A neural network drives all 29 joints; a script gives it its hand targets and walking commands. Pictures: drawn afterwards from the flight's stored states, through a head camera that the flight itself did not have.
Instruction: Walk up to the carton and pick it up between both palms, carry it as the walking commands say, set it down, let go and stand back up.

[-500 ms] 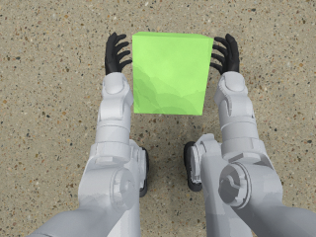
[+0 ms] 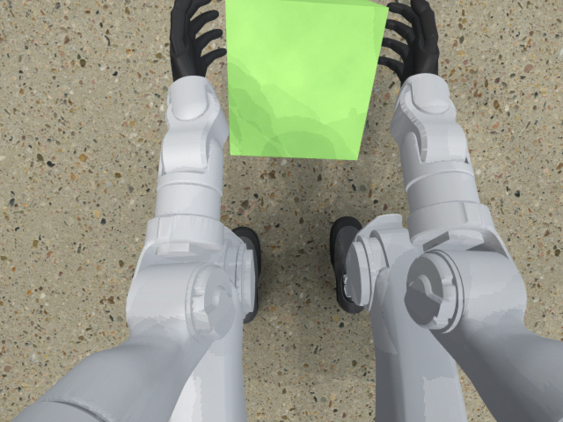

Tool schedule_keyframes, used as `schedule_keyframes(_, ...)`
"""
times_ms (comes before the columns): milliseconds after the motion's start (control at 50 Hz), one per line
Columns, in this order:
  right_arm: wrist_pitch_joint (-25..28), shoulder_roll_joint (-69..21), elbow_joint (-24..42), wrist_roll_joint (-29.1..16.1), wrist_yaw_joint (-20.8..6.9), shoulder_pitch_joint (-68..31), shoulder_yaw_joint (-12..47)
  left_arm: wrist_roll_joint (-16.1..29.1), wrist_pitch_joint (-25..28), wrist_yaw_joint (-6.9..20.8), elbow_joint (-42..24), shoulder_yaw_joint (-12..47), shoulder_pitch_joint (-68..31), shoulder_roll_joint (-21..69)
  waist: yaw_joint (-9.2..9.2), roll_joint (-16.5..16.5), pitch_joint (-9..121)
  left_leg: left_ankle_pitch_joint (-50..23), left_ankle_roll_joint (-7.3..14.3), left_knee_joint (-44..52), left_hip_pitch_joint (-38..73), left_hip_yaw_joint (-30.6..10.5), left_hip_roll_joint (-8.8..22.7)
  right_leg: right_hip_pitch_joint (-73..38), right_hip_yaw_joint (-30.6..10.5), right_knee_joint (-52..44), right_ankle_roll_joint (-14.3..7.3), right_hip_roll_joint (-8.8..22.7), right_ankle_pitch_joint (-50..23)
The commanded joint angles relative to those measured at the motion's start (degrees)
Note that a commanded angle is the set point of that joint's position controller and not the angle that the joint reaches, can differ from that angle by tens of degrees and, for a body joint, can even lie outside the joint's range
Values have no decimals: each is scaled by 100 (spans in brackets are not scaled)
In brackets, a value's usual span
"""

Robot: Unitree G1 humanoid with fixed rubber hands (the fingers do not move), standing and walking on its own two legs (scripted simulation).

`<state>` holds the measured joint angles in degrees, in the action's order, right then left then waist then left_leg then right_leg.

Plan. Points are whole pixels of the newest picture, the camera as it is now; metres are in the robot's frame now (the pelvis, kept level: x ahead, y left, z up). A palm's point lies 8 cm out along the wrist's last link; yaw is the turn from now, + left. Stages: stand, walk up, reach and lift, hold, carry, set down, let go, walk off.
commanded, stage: set down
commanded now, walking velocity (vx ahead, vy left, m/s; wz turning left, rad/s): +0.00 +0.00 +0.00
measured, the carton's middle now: (296, 72) +0.52 +0.00 -0.26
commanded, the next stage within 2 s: none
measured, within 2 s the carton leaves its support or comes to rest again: neither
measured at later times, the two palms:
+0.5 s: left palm (197, 53) +0.53 +0.13 -0.19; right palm (407, 57) +0.52 -0.15 -0.20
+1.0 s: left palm (192, 48) +0.54 +0.14 -0.20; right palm (403, 49) +0.53 -0.14 -0.21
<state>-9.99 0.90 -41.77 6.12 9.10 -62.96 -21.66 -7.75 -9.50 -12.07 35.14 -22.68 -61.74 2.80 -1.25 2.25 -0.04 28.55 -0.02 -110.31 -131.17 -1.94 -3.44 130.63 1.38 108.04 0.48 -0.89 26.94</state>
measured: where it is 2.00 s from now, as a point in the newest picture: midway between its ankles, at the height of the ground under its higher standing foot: (296, 285)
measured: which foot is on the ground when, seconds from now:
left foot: down 0.00-1.00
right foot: down 0.00-1.00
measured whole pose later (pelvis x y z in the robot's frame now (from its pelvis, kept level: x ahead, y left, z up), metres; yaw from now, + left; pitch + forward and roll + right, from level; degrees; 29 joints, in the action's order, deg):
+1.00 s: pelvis +0.00 +0.00 -0.05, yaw +0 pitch +45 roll -3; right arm -9.1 8.9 -57.0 3.5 4.9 -76.6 -17.0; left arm -7.5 -9.2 -5.9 51.7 -22.7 -75.0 -7.4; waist -1.1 3.2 -7.1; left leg 31.5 -0.2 -121.6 -135.5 -1.6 -3.7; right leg 135.0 1.4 119.3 0.6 -1.2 29.7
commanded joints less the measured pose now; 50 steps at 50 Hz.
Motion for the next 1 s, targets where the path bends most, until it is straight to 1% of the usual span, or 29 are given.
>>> schedule_keyframes(0,347,-3597,163,-792,-1445,-4066,3328,571,67,1401,929,3451,-3381,4372,-186,160,6272,-1176,-165,370,3665,305,-598,-3437,143,-5,46,-585,-1155)
schedule_keyframes(60,343,-3543,-52,-847,-1435,-4197,3317,618,77,1447,909,3393,-3527,4278,-172,12,6134,-1069,-151,233,3440,334,-598,-3526,143,68,53,-575,-1079)
schedule_keyframes(80,360,-3501,33,-843,-1440,-4254,3277,597,56,1461,987,3371,-3555,4352,-204,167,6136,-1098,-154,209,3492,322,-589,-3483,127,99,19,-585,-1106)
schedule_keyframes(120,402,-3373,215,-923,-1440,-4547,3344,609,32,1486,1207,3254,-3439,4387,-181,150,6184,-1209,-126,125,3568,282,-567,-3427,171,197,38,-565,-1167)
schedule_keyframes(160,375,-3299,-326,-824,-1476,-4420,3031,490,-25,1545,1736,3000,-3417,4280,-215,288,5360,-939,-135,122,3302,277,-549,-2976,166,214,30,-548,-876)
schedule_keyframes(180,333,-3447,-426,-767,-1511,-4292,2980,426,1,1586,1642,2808,-3415,4203,-201,-23,5283,-839,-97,72,3119,282,-535,-3054,166,207,49,-580,-784)
schedule_keyframes(200,307,-3367,-571,-684,-1546,-4215,2862,349,-9,1630,1774,2646,-3420,4149,-204,-18,4992,-691,-95,46,2883,296,-524,-2973,152,270,33,-574,-710)
schedule_keyframes(260,303,-3297,-564,-648,-1618,-4321,2718,238,-26,1718,1878,2322,-3369,4036,-175,-103,4858,-748,-66,-29,2763,293,-518,-2899,156,359,32,-561,-751)
schedule_keyframes(300,385,-3291,-339,-730,-1648,-4455,2706,245,7,1748,1886,2246,-3355,4133,-100,40,5090,-1086,-74,-177,2924,292,-506,-2930,134,490,-4,-585,-1038)
schedule_keyframes(320,409,-3365,-299,-805,-1647,-4489,2764,250,38,1741,1856,2295,-3340,4081,-48,32,5200,-1274,-66,-253,3002,293,-488,-2941,143,552,32,-566,-1201)
schedule_keyframes(340,426,-3314,-305,-798,-1638,-4588,2829,302,66,1750,1847,2264,-3272,4124,-51,-173,5205,-1313,-71,-291,2883,279,-518,-3063,150,565,60,-536,-1270)
schedule_keyframes(360,426,-3427,-440,-798,-1642,-4381,2732,289,103,1744,1870,2276,-3346,4062,-26,-40,5082,-1295,-64,-327,2751,297,-515,-2988,101,594,21,-559,-1332)
schedule_keyframes(380,413,-3447,-478,-806,-1651,-4373,2730,373,98,1759,1828,2340,-3463,4064,-107,-78,5204,-1340,-54,-316,2899,256,-479,-3046,141,652,37,-539,-1401)
schedule_keyframes(400,430,-3419,-366,-827,-1666,-4427,2810,357,103,1780,1855,2356,-3290,4144,-42,-47,5153,-1439,-60,-344,2821,256,-520,-3062,104,661,29,-545,-1496)
schedule_keyframes(420,443,-3409,-303,-843,-1664,-4444,2807,411,95,1786,1902,2376,-3292,4137,-121,-126,5187,-1449,-51,-375,2863,253,-502,-3097,136,692,55,-527,-1500)
schedule_keyframes(440,428,-3453,-408,-849,-1649,-4369,2784,446,106,1799,1900,2368,-3331,4163,-117,-85,5166,-1439,-67,-399,2789,264,-487,-3122,110,705,42,-524,-1537)
schedule_keyframes(460,439,-3480,-399,-847,-1687,-4290,2726,418,109,1820,1872,2380,-3345,4238,-94,164,5141,-1523,-94,-431,2757,309,-506,-3032,55,694,-19,-551,-1619)
schedule_keyframes(480,417,-3458,-541,-792,-1675,-4148,2666,441,107,1823,1906,2373,-3320,4253,-179,51,5012,-1466,-93,-413,2743,287,-515,-2931,110,698,-1,-548,-1519)
schedule_keyframes(500,403,-3530,-588,-799,-1692,-4169,2660,447,125,1828,1878,2318,-3367,4171,-152,-57,5026,-1515,-92,-411,2778,295,-513,-2940,128,693,26,-538,-1533)
schedule_keyframes(540,436,-3349,-472,-806,-1703,-4310,2624,479,99,1842,1951,2342,-3392,4182,-207,57,5002,-1448,-93,-409,2793,271,-510,-2836,165,757,17,-529,-1492)
schedule_keyframes(640,433,-3311,-722,-718,-1747,-4172,2389,351,120,1868,2055,2134,-3460,3979,-164,83,4564,-1188,-82,-390,2601,274,-516,-2544,137,734,-8,-525,-1204)
schedule_keyframes(660,402,-3341,-918,-715,-1750,-4178,2357,311,100,1873,2190,1993,-3369,3935,-68,-21,4473,-1085,-75,-371,2567,279,-492,-2661,118,729,17,-506,-1091)
schedule_keyframes(720,388,-3203,-938,-653,-1775,-4151,2260,282,89,1896,2265,1878,-3401,3913,-85,113,4306,-975,-80,-396,2465,309,-493,-2500,59,730,-37,-505,-963)
schedule_keyframes(780,384,-3155,-1019,-517,-1774,-4021,2118,318,117,1931,2240,1881,-3387,3912,-287,-3,4197,-978,-76,-413,2345,280,-516,-2529,108,741,-8,-499,-1044)
schedule_keyframes(820,399,-3198,-1061,-515,-1771,-3966,2120,332,145,1958,2230,1901,-3423,3868,-199,17,4180,-1003,-87,-447,2290,298,-526,-2578,72,747,-27,-496,-1061)
schedule_keyframes(880,394,-3132,-1110,-480,-1795,-3887,2026,364,119,1984,2358,1884,-3391,3873,-290,101,4148,-1061,-97,-443,2373,253,-484,-2394,119,829,-31,-465,-1093)
schedule_keyframes(900,394,-3204,-1180,-431,-1800,-3785,2094,333,145,2006,2327,1795,-3354,3932,-244,-75,4117,-1116,-109,-512,2169,287,-520,-2503,105,816,-39,-483,-1192)
schedule_keyframes(920,378,-3157,-1302,-436,-1820,-3772,1985,281,113,2019,2414,1805,-3242,3848,-178,94,3989,-1112,-119,-471,2171,299,-506,-2431,84,815,-48,-478,-1183)
schedule_keyframes(980,385,-3101,-1382,-429,-1862,-3717,1883,216,73,2029,2580,1703,-3158,3906,-224,144,3901,-970,-96,-384,2233,251,-492,-2282,134,844,-45,-461,-1025)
